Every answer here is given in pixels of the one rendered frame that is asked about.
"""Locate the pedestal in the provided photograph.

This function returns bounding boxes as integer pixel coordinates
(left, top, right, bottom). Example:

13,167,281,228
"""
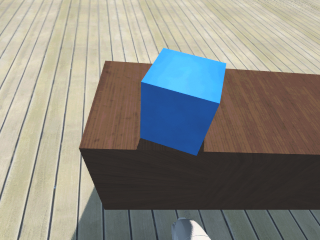
79,60,320,210

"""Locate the carton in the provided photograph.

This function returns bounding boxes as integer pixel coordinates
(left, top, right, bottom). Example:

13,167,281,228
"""
140,48,226,156

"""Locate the robot right thigh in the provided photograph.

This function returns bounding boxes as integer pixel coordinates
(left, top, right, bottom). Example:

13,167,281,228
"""
171,219,211,240

